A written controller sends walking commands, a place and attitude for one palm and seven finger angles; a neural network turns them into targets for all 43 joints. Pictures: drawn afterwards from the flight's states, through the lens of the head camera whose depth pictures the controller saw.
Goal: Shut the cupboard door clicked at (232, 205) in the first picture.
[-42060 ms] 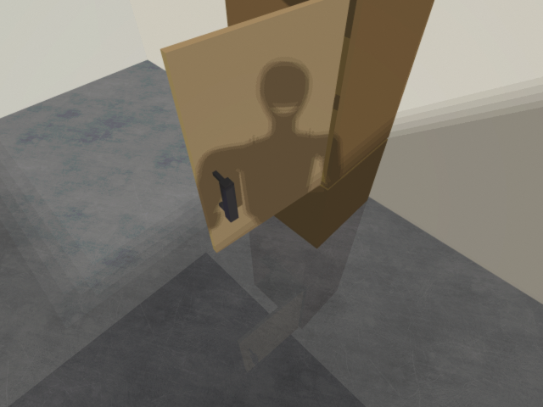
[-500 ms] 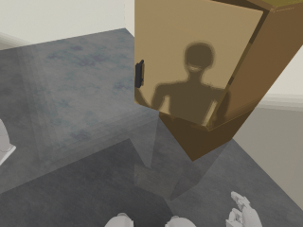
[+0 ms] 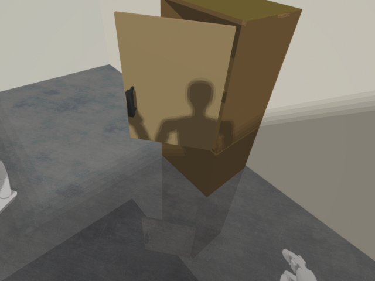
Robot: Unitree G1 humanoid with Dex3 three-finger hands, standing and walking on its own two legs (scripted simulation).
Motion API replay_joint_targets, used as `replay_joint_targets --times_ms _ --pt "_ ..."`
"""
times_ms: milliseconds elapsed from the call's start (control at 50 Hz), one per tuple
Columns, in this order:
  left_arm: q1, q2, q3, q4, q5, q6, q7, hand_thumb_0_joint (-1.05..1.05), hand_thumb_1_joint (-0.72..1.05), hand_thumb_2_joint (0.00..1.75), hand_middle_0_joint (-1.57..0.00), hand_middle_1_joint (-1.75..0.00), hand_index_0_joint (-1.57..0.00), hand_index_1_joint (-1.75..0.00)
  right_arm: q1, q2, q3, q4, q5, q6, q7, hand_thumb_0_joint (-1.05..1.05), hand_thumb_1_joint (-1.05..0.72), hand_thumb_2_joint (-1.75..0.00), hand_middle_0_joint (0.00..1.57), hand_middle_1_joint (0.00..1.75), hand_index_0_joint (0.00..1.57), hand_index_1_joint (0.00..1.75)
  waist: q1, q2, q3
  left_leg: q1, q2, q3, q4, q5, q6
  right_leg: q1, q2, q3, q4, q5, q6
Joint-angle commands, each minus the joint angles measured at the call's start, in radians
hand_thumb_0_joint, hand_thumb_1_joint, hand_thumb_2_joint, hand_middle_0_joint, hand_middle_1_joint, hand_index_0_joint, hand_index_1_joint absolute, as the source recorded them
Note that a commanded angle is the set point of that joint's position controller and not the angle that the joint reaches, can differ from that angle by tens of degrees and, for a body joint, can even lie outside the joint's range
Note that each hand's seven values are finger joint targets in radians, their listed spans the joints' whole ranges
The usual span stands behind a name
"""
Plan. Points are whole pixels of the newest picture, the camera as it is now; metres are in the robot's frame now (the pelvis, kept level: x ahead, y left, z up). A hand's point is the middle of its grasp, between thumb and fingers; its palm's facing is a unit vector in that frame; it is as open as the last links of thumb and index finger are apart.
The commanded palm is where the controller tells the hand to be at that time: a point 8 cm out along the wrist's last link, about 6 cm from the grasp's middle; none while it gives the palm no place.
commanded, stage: stop stepping back and stand still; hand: left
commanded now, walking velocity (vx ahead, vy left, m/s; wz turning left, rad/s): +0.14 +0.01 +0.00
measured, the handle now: (132, 101) +0.88 +0.21 -0.09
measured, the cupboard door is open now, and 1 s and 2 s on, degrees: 39 39 39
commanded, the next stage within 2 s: let the arm hang, fingers relaxed in 1.46 s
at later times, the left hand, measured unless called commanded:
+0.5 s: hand out of the picture +0.16 +0.26 +0.20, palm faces +0.41 -0.76 -0.51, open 7.4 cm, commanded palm +0.11 +0.30 +0.19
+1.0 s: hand out of the picture +0.20 +0.29 +0.18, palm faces +0.42 -0.77 -0.48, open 7.4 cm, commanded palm +0.14 +0.33 +0.19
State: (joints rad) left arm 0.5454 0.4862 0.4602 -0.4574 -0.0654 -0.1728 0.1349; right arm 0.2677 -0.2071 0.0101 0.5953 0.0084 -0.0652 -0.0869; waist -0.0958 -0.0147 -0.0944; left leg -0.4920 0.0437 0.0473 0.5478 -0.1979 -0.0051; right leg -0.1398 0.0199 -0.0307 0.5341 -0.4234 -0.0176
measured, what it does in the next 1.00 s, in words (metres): steps on the spot: left foot, then right foot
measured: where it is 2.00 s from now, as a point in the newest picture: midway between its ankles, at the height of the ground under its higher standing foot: outside the picture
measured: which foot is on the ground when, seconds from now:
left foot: down 0.00-0.00, up 0.02-0.14, down 0.16-0.42, up 0.44-0.74, down 0.76-1.00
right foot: down 0.00-0.18, up 0.20-0.40, down 0.42-1.00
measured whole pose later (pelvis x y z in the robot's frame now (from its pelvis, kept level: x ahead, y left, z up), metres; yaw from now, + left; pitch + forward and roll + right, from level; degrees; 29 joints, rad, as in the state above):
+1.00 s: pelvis -0.01 +0.03 +0.01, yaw -2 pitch +1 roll -1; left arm 0.55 0.45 0.45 -0.48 -0.05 -0.20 0.17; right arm 0.20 -0.19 0.02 0.59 0.02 -0.08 -0.07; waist -0.02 0.00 -0.02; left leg -0.33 0.07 0.09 0.56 -0.24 0.00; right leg -0.17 0.04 -0.09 0.50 -0.34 -0.05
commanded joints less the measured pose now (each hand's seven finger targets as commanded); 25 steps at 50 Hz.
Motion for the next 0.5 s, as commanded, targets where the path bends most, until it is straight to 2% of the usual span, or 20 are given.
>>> replay_joint_targets --times_ms 0,20,40,60,80,100,120,140,160,180,200,220,260,340,360,380,400,420,440,480 --pt "0.026 0.157 0.123 -0.211 0.006 -0.056 0.045 0.0 0.9 0.9 -0.2 -0.3 -0.2 -0.3 -0.116 -0.112 -0.056 -0.124 -0.003 -0.015 0.003 0.0 -0.9 -0.9 0.2 0.3 0.2 0.3 0.082 -0.202 0.16 0.044 -0.028 -0.051 0.415 -0.132 -0.028 -0.393 -0.338 0.369 -0.406 -0.349 -0.2" --pt "-0.02 0.164 0.132 -0.237 0.013 -0.067 0.055 0.0 0.9 0.9 -0.2 -0.3 -0.2 -0.3 -0.118 -0.127 -0.056 -0.121 -0.004 -0.027 0.005 0.0 -0.9 -0.9 0.2 0.3 0.2 0.3 0.085 -0.167 0.153 -0.04 -0.012 -0.065 0.455 -0.132 -0.02 -0.315 -0.349 0.385 -0.385 -0.22 -0.215" --pt "-0.076 0.144 0.1 -0.248 0.021 -0.079 0.058 0.0 0.9 0.9 -0.2 -0.3 -0.2 -0.3 -0.101 -0.121 -0.047 -0.112 -0.007 -0.045 0.007 0.0 -0.9 -0.9 0.2 0.3 0.2 0.3 0.075 -0.126 0.14 -0.057 0.028 -0.084 0.362 -0.148 -0.005 -0.219 -0.333 0.287 -0.315 -0.07 -0.187" --pt "-0.127 0.13 0.082 -0.224 0.032 -0.084 0.066 0.0 0.9 0.9 -0.2 -0.3 -0.2 -0.3 -0.086 -0.112 -0.04 -0.101 -0.01 -0.059 0.007 0.0 -0.9 -0.9 0.2 0.3 0.2 0.3 0.063 -0.081 0.121 0.032 0.055 -0.077 0.213 -0.135 0.004 -0.223 -0.288 0.176 -0.249 -0.042 -0.133" --pt "-0.188 0.112 0.048 -0.22 0.045 -0.086 0.072 0.0 0.9 0.9 -0.2 -0.3 -0.2 -0.3 -0.081 -0.117 -0.044 -0.088 -0.013 -0.069 -0.002 0.0 -0.9 -0.9 0.2 0.3 0.2 0.3 0.052 -0.021 0.121 0.137 0.029 -0.038 0.092 -0.063 0.004 -0.242 -0.224 0.098 -0.19 -0.042 -0.092" --pt "-0.239 0.103 0.023 -0.213 0.051 -0.088 0.073 0.0 0.9 0.9 -0.2 -0.3 -0.2 -0.3 -0.082 -0.132 -0.054 -0.076 -0.012 -0.085 -0.011 0.0 -0.9 -0.9 0.2 0.3 0.2 0.3 0.05 0.053 0.134 0.216 -0.002 -0.021 0.021 -0.053 0.004 -0.273 -0.166 0.055 -0.124 -0.048 -0.067" --pt "-0.278 0.107 0.013 -0.23 0.051 -0.09 0.073 0.0 0.9 0.9 -0.2 -0.3 -0.2 -0.3 -0.088 -0.153 -0.064 -0.075 -0.007 -0.104 -0.021 0.0 -0.9 -0.9 0.2 0.3 0.2 0.3 0.05 0.137 0.133 0.266 0.016 -0.061 -0.062 -0.105 0.013 -0.294 -0.129 0.026 -0.037 -0.051 -0.044" --pt "-0.262 0.106 0.022 -0.237 0.054 -0.094 0.079 0.0 0.9 0.9 -0.2 -0.3 -0.2 -0.3 -0.078 -0.179 -0.072 -0.078 -0.01 -0.117 -0.029 0.0 -0.9 -0.9 0.2 0.3 0.2 0.3 0.063 0.297 0.117 0.279 0.114 -0.241 -0.191 -0.244 0.06 -0.319 -0.057 0.01 0.095 -0.063 -0.009" --pt "-0.254 0.097 0.023 -0.268 0.054 -0.1 0.081 0.0 0.9 0.9 -0.2 -0.3 -0.2 -0.3 -0.081 -0.176 -0.067 -0.094 -0.007 -0.125 -0.026 0.0 -0.9 -0.9 0.2 0.3 0.2 0.3 0.073 0.395 0.096 0.266 0.213 -0.42 -0.303 -0.389 0.104 -0.312 0.006 -0.012 0.205 -0.081 0.012" --pt "-0.225 0.116 0.053 -0.266 0.051 -0.102 0.079 0.0 0.9 0.9 -0.2 -0.3 -0.2 -0.3 -0.082 -0.157 -0.065 -0.102 -0.006 -0.133 -0.023 0.0 -0.9 -0.9 0.2 0.3 0.2 0.3 0.074 0.331 0.101 0.232 0.234 -0.442 -0.353 -0.442 0.13 -0.293 0.025 0.0 0.285 -0.076 0.017" --pt "-0.196 0.144 0.084 -0.276 0.05 -0.105 0.073 0.0 0.9 0.9 -0.2 -0.3 -0.2 -0.3 -0.083 -0.134 -0.053 -0.078 -0.015 -0.138 -0.02 0.0 -0.9 -0.9 0.2 0.3 0.2 0.3 0.068 0.381 0.055 0.197 0.235 -0.469 -0.412 -0.575 0.104 -0.278 0.015 0.018 0.374 -0.103 0.016" --pt "-0.179 0.189 0.132 -0.316 0.046 -0.106 0.07 0.0 0.9 0.9 -0.2 -0.3 -0.2 -0.3 -0.085 -0.126 -0.053 -0.079 -0.027 -0.143 -0.018 0.0 -0.9 -0.9 0.2 0.3 0.2 0.3 0.078 0.325 0.049 0.146 0.239 -0.486 -0.441 -0.593 0.095 -0.247 0.019 0.026 0.413 -0.078 0.01" --pt "-0.11 0.13 0.099 -0.348 0.036 -0.102 0.061 0.0 0.9 0.9 -0.2 -0.3 -0.2 -0.3 -0.098 -0.109 -0.049 -0.084 -0.032 -0.141 0.002 0.0 -0.9 -0.9 0.2 0.3 0.2 0.3 0.085 0.236 0.009 0.122 0.213 -0.367 -0.423 -0.5 0.085 -0.149 0.019 -0.009 0.344 -0.047 0.001" --pt "0.079 0.1 0.098 -0.285 0.018 -0.062 0.053 0.0 0.9 0.9 -0.2 -0.3 -0.2 -0.3 -0.115 -0.101 -0.037 -0.097 -0.025 -0.101 0.016 0.0 -0.9 -0.9 0.2 0.3 0.2 0.3 0.085 0.242 -0.024 0.03 0.127 -0.143 -0.323 -0.464 0.034 0.089 0.053 -0.109 -0.014 -0.021 -0.016" --pt "0.09 0.111 0.108 -0.248 0.021 -0.048 0.054 0.0 0.9 0.9 -0.2 -0.3 -0.2 -0.3 -0.12 -0.1 -0.037 -0.104 -0.024 -0.079 0.015 0.0 -0.9 -0.9 0.2 0.3 0.2 0.3 0.084 0.183 0.0 -0.034 0.098 -0.104 -0.23 -0.468 0.025 0.124 0.019 -0.057 -0.085 -0.026 -0.033" --pt "0.085 0.12 0.118 -0.201 0.025 -0.036 0.054 0.0 0.9 0.9 -0.2 -0.3 -0.2 -0.3 -0.113 -0.092 -0.038 -0.103 -0.027 -0.055 0.014 0.0 -0.9 -0.9 0.2 0.3 0.2 0.3 0.083 0.031 0.03 -0.117 0.048 -0.058 -0.013 -0.419 0.016 0.109 -0.093 0.124 -0.19 -0.105 -0.084" --pt "0.06 0.13 0.121 -0.175 0.024 -0.021 0.054 0.0 0.9 0.9 -0.2 -0.3 -0.2 -0.3 -0.107 -0.085 -0.041 -0.101 -0.027 -0.028 0.016 0.0 -0.9 -0.9 0.2 0.3 0.2 0.3 0.085 -0.171 0.068 -0.192 -0.022 -0.014 0.274 -0.313 -0.003 0.021 -0.305 0.462 -0.364 -0.281 -0.168" --pt "0.005 0.14 0.131 -0.156 0.012 -0.022 0.062 0.0 0.9 0.9 -0.2 -0.3 -0.2 -0.3 -0.121 -0.104 -0.037 -0.092 -0.031 -0.026 0.015 0.0 -0.9 -0.9 0.2 0.3 0.2 0.3 0.095 -0.163 0.127 -0.219 -0.022 -0.038 0.424 -0.267 -0.01 -0.049 -0.41 0.548 -0.435 -0.16 -0.217" --pt "-0.064 0.141 0.12 -0.156 0.016 -0.04 0.066 0.0 0.9 0.9 -0.2 -0.3 -0.2 -0.3 -0.103 -0.101 -0.035 -0.076 -0.032 -0.035 0.018 0.0 -0.9 -0.9 0.2 0.3 0.2 0.3 0.071 -0.132 0.103 -0.217 -0.011 -0.052 0.477 -0.211 -0.017 -0.013 -0.391 0.465 -0.38 0.024 -0.203" --pt "-0.035 0.081 0.076 -0.04 0.019 -0.042 0.063 0.0 0.9 0.9 -0.2 -0.3 -0.2 -0.3 -0.074 -0.095 -0.034 -0.065 -0.02 -0.034 0.021 0.0 -0.9 -0.9 0.2 0.3 0.2 0.3 0.06 -0.079 0.068 -0.177 0.005 -0.064 0.467 -0.128 -0.021 -0.002 -0.313 0.322 -0.287 0.153 -0.162"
